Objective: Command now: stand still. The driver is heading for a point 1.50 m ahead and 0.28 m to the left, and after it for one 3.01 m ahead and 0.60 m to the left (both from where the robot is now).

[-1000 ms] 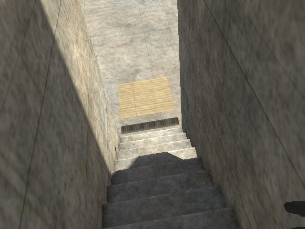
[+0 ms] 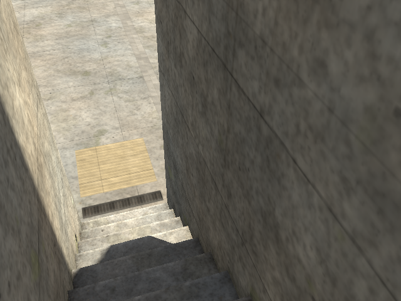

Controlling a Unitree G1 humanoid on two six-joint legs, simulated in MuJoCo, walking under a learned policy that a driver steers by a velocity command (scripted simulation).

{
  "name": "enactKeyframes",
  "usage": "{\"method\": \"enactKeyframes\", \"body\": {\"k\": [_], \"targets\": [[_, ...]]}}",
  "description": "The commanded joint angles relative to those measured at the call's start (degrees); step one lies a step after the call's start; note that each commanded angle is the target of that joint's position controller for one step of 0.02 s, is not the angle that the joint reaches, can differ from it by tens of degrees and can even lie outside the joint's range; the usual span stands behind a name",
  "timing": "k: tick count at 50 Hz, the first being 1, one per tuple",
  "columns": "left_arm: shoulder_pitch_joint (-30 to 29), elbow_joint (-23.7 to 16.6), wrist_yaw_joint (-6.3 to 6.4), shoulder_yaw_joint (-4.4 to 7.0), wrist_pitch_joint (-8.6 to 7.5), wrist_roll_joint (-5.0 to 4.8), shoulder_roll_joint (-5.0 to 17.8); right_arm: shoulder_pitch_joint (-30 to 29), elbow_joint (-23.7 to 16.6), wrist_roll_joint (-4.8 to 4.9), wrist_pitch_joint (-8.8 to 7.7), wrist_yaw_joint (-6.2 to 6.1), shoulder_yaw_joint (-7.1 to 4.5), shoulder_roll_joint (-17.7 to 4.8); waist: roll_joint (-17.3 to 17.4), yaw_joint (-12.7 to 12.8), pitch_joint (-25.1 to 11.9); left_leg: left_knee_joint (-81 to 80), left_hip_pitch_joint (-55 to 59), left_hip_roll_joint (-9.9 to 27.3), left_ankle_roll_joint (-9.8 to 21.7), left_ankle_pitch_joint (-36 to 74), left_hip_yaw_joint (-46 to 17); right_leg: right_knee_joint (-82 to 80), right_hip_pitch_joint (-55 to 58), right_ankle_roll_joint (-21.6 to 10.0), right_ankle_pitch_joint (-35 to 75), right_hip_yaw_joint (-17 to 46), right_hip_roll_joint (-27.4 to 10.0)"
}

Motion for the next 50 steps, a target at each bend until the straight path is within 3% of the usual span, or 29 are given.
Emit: {"method": "enactKeyframes", "body": {"k": [1, 2, 3, 4, 5, 6, 7, 9, 10, 13, 20, 23, 26, 30, 33, 35, 37, 38, 39, 40, 41, 42, 43, 44, 45, 46, 47, 49, 50], "targets": [[-3.5, -7.4, 0.37, -0.75, -0.23, 0.46, 2.0, 0.0, -4.2, 0.27, 0.27, -0.62, -2.68, -10.6, 8.0, 1.6, 0.5, -7.7, 2.8, 14.2, 14.4, 28.5, -9.1, -3.0, 1.3, 0.0, -4.4, 1.5, -1.1], [0.1, -8.6, -0.19, -1.05, -0.72, 1.52, 2.9, -4.4, -5.5, 1.12, 1.26, -0.57, -3.56, -11.8, 9.8, 4.4, 1.1, -9.2, 0.6, 13.0, 10.6, 21.6, -8.1, -23.6, 8.0, -2.5, -11.7, 6.9, -3.3], [2.1, -8.9, -0.82, -1.52, -1.32, -0.99, 2.1, -2.4, -5.2, 3.64, 3.0, -1.21, -4.9, -12.1, 11.2, 3.5, 2.7, -14.8, -2.1, 9.0, 7.4, 0.2, -7.1, -48.9, 14.0, -4.8, -23.6, 1.8, 2.4], [10.6, -4.8, -2.07, -1.28, -1.57, -0.78, 2.3, 0.2, -4.3, 3.55, 4.56, -1.5, -5.66, -11.5, 2.1, 6.1, 6.1, -9.0, -13.5, 4.5, 5.4, -24.8, -6.7, -57.6, 23.7, -8.5, -20.0, 6.1, 4.9], [25.7, -2.8, -2.97, 1.58, -2.69, 0.21, 10.6, -13.0, -11.3, 2.88, 3.08, -0.64, -5.58, -9.1, -22.1, 19.2, 12.8, 14.9, -50.7, -3.4, 1.1, -44.5, -9.3, -74.2, 40.7, -13.2, -6.6, 44.5, -14.1], [35.7, 0.1, -0.23, 1.16, -4.78, -0.06, 8.9, -21.8, -13.2, -1.2, 0.2, 2.04, -7.51, -12.5, -12.0, 25.0, 16.2, 17.4, -57.8, -7.4, 1.7, -41.2, -34.5, -82.3, 35.7, -16.2, 19.3, 69.0, -19.6], [27.7, 1.2, 0.95, 1.21, -5.01, 2.9, 9.4, -15.7, -11.3, 2.05, -1.95, 3.37, -6.82, -7.4, -6.2, 15.1, 15.2, 20.4, -55.3, -10.5, 0.0, -31.9, -38.1, -80.0, 34.0, -15.3, 32.5, 63.0, -21.7], [16.4, 1.7, 0.37, 2.06, -6.42, 4.17, 8.5, -15.6, -9.4, 1.6, -1.25, 2.65, -6.0, -4.5, -11.2, 6.7, 11.2, 38.8, -41.7, -14.7, -3.2, -15.6, -26.7, -72.8, 18.7, -11.1, 22.8, 46.0, -15.2], [11.2, 0.7, -0.73, 2.24, -6.79, 3.27, 8.2, -14.4, -8.7, 0.49, 0.86, 2.07, -5.74, -3.4, -10.8, 3.2, 11.8, 51.2, -36.1, -18.4, -3.1, -7.2, -21.1, -72.2, 8.1, -8.2, 17.8, 38.5, -13.8], [6.1, 0.9, -2.73, 1.86, -6.31, 1.4, 5.5, -10.8, -8.2, -0.15, 5.59, 1.84, -5.18, -3.8, -5.1, -1.9, 12.4, 60.4, -29.3, -16.6, -2.1, 6.5, -14.7, -77.9, -1.5, -2.4, 4.4, 26.7, -11.4], [21.4, 7.6, -2.73, 4.6, -7.52, 1.58, 8.5, -16.9, -8.4, -1.13, 5.24, 3.93, -5.5, -7.0, -6.3, 6.4, 12.7, 45.9, -32.1, -13.6, -1.9, 16.0, -11.7, -79.3, 20.7, -4.7, 7.4, 20.0, -8.8], [26.0, 9.3, -2.39, 5.22, -8.93, 1.47, 9.0, -21.6, -9.1, -1.31, 4.55, 4.44, -5.46, -6.2, -9.2, 10.2, 12.5, 38.5, -33.0, -13.1, -1.3, 18.4, -12.7, -78.8, 26.8, -6.4, 9.6, 20.7, -9.6], [27.4, 9.6, -2.06, 5.56, -10.25, 1.4, 9.2, -24.3, -9.4, -1.18, 3.15, 4.74, -5.14, -5.7, -10.7, 12.2, 12.3, 31.7, -33.1, -12.1, -1.1, 18.5, -13.6, -76.6, 30.2, -8.7, 16.6, 21.9, -10.5], [26.8, 9.6, -1.35, 5.58, -11.69, 2.43, 10.3, -29.2, -11.8, -0.85, 1.7, 5.21, -4.29, -4.8, -8.3, 14.4, 13.1, 21.2, -30.5, -10.9, -1.2, 18.2, -14.3, -72.1, 29.5, -10.6, 23.1, 23.8, -10.5], [23.1, 9.0, -1.81, 5.38, -12.14, 2.9, 10.3, -31.3, -12.8, 0.02, 0.57, 4.05, -4.02, -3.8, -3.7, 13.3, 12.1, 20.6, -23.9, -8.4, -1.7, 22.8, -11.1, -67.5, 22.8, -11.8, 19.6, 24.2, -11.4], [19.0, 9.5, -1.7, 5.2, -11.56, 2.58, 9.8, -28.7, -13.0, 0.72, 0.45, 3.97, -3.08, -1.8, -5.6, 11.6, 12.0, 15.9, -14.9, -5.6, -2.4, 20.3, -7.8, -65.9, 17.4, -11.9, 21.6, 22.7, -11.2], [17.1, 10.7, -2.5, 5.04, -10.98, 2.24, 9.2, -16.2, -8.4, 1.85, 0.84, 3.14, -3.57, -3.0, -2.8, 7.0, 8.7, 13.9, 3.9, -4.7, -2.6, 17.5, -0.3, -54.1, 10.5, -11.5, 28.8, 16.1, -8.4], [16.5, 11.7, -2.65, 5.28, -10.61, 2.42, 9.4, -4.3, -3.9, 2.13, 1.5, 3.14, -4.4, -4.3, -4.5, 2.0, 5.3, 9.3, 12.3, -1.1, -0.7, 14.3, -2.6, -44.8, 10.9, -12.7, 34.6, 16.4, -9.2], [16.7, 12.3, -3.08, 5.44, -10.32, 2.14, 8.2, 5.6, -0.1, 0.97, 1.86, 3.07, -5.03, -6.3, -1.0, -1.4, 4.0, 2.0, 23.4, -0.4, 1.5, 12.6, -3.2, -30.2, 6.3, -11.3, 42.9, 11.9, -6.6], [15.0, 12.8, -4.29, 6.09, -8.82, 3.87, 7.7, 10.1, 1.5, 0.9, 2.15, 3.42, -5.63, -6.9, 6.9, -5.1, 5.4, -14.1, 24.9, 3.7, 5.2, 9.2, -9.1, -5.6, 4.2, -10.4, 23.0, 6.5, 2.3], [13.6, 10.1, -4.68, 4.6, -9.05, 3.62, 1.1, 15.5, 4.5, -0.93, 1.08, 4.32, -4.7, -7.7, 11.1, -1.9, 4.5, 17.7, 35.3, 7.2, 3.9, 38.6, -8.1, 13.0, -17.5, -9.7, -2.5, 5.4, 5.6], [20.3, 7.5, -3.95, 4.03, -8.49, 2.72, 1.5, 8.9, 3.2, 0.92, 0.03, 4.62, -3.97, -7.7, 13.8, 5.8, 0.9, 21.4, 36.4, 9.1, 2.7, 43.0, -12.2, 8.6, -26.0, -10.0, 2.8, 7.1, 2.1], [21.0, 7.1, -2.58, 3.6, -7.82, 2.56, 3.4, 6.4, 2.8, 2.9, -1.59, 3.84, -5.34, -9.4, 18.6, 5.4, 0.1, 13.9, 32.8, 11.1, 6.9, 14.7, -21.8, 3.9, -30.9, -8.6, 8.3, 7.5, 0.6], [17.0, 7.7, -1.85, 3.98, -6.54, 4.51, 5.6, 4.2, 2.9, 4.16, -2.08, 2.95, -4.82, -7.0, 17.8, 5.0, 4.3, 3.9, 22.1, 12.7, 8.4, -17.1, -33.7, -2.3, -32.4, -5.8, 11.2, 7.0, -2.8], [12.2, 8.5, -1.43, 4.55, -6.2, 4.66, 8.2, -1.8, 1.9, 3.02, -2.76, 2.38, -1.8, -1.3, 6.9, 7.1, 11.4, 3.7, 10.2, 8.5, 4.8, -15.9, -27.6, -16.3, -28.0, -2.9, 27.2, 10.8, -4.0], [10.2, 10.1, -1.23, 4.49, -6.29, 4.32, 7.4, -1.1, 2.4, 1.86, -3.0, 1.66, -1.34, -1.0, 7.4, 7.6, 13.5, 5.4, 3.1, 8.7, 3.0, 0.7, -29.5, -23.0, -23.9, -0.2, 29.5, 8.9, -4.8], [6.0, 8.2, -2.76, 4.43, -6.67, 2.84, 8.2, -2.3, 2.0, 2.13, -3.77, 0.64, -1.01, -1.3, 2.0, 9.7, 14.8, 6.8, -8.3, 5.2, 2.1, 10.0, -22.9, -40.3, -13.8, 3.0, 37.4, 7.2, -5.1], [9.5, 13.6, -4.22, 3.41, -5.88, 4.59, 2.6, 6.7, 6.4, 1.62, -4.07, -0.04, -1.78, -3.9, 5.6, 8.5, 6.0, 11.5, -2.5, 7.2, 2.3, 32.2, -24.2, -40.0, -6.4, 3.0, 46.3, 4.7, -3.8], [8.9, 13.4, -4.26, 3.33, -5.53, 4.26, 2.9, 10.0, 6.9, 2.49, -3.64, -0.25, -2.06, -4.3, 6.2, 7.8, 3.6, 14.0, 3.9, 7.4, 1.8, 34.2, -24.5, -40.2, -10.2, 2.0, 46.1, 6.0, -4.1]]}}
Keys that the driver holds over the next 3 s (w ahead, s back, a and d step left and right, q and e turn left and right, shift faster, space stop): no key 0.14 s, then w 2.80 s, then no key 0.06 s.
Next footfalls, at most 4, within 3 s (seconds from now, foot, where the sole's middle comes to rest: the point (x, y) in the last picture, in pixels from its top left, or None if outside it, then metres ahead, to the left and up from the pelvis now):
0.08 right None -0.07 -0.13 -0.59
0.80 left None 0.13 0.08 -0.78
1.28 right None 0.39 0.01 -0.97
1.64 left None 0.58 0.27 -1.16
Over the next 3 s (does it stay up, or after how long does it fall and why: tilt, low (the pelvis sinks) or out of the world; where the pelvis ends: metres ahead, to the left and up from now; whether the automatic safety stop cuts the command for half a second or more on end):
stays up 1.29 0.24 -0.93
